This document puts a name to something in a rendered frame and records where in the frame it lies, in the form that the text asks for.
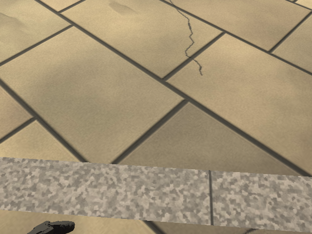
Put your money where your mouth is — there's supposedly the left robot hand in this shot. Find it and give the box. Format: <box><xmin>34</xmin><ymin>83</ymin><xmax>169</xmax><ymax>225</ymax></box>
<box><xmin>27</xmin><ymin>220</ymin><xmax>75</xmax><ymax>234</ymax></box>

